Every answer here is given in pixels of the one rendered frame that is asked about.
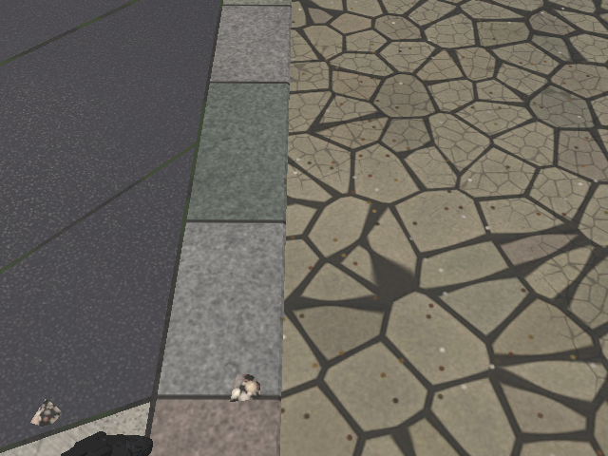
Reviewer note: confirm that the robot left hand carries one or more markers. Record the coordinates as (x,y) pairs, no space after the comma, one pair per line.
(100,444)

